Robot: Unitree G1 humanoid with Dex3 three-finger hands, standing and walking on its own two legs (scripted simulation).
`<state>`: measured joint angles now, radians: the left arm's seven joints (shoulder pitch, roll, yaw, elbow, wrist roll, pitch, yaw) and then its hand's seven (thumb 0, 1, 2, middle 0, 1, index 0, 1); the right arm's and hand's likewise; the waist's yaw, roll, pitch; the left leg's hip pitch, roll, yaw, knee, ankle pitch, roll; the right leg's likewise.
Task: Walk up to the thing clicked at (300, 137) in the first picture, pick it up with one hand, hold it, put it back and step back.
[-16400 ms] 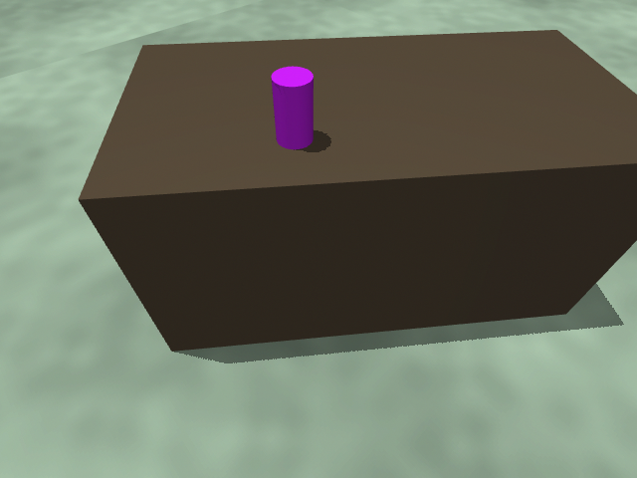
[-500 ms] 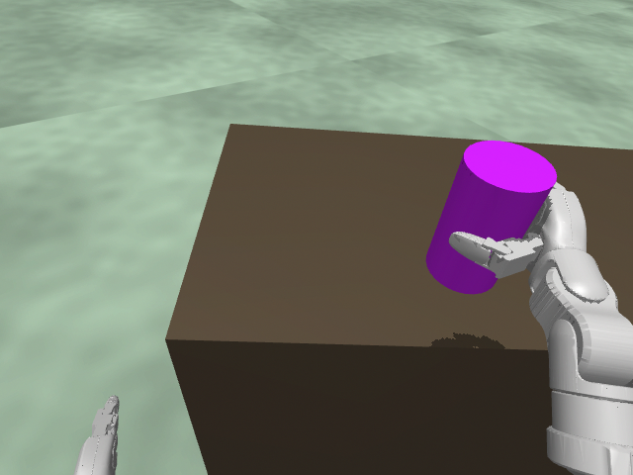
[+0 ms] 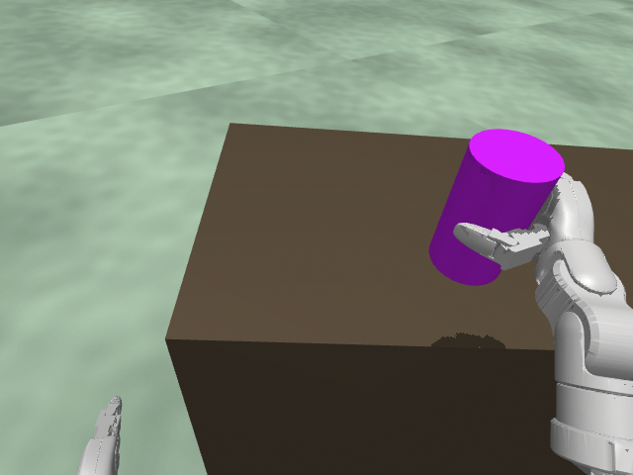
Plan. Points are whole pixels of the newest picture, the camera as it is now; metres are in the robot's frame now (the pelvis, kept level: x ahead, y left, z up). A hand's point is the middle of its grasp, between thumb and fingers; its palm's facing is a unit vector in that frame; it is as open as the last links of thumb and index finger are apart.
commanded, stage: hold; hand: right
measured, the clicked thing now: (486, 212) +0.34 -0.17 +0.22
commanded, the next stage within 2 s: crouch in 1.54 s
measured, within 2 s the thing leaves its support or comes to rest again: neither
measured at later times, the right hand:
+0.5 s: hand (491, 225) +0.33 -0.17 +0.21, palm faces +0.20 +0.98 -0.03, open 11.6 cm
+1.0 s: hand (483, 208) +0.34 -0.16 +0.22, palm faces +0.17 +0.98 -0.02, open 11.6 cm
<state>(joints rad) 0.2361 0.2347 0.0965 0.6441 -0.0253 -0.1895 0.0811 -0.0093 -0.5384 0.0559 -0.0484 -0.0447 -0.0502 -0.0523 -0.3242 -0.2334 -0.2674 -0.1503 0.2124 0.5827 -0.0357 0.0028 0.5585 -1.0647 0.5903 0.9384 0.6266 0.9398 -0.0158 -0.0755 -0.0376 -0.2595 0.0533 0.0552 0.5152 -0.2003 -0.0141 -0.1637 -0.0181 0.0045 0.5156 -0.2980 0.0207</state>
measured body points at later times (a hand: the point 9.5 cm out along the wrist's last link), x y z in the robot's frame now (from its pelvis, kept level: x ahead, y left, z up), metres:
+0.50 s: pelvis +0.00 +0.00 +0.00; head -0.04 +0.04 +0.45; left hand +0.17 +0.26 -0.08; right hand +0.31 -0.22 +0.21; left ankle +0.05 +0.13 -0.73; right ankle -0.01 -0.13 -0.73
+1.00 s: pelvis +0.00 +0.00 +0.00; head -0.03 +0.04 +0.45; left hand +0.17 +0.27 -0.08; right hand +0.33 -0.22 +0.23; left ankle +0.05 +0.13 -0.73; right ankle -0.01 -0.13 -0.73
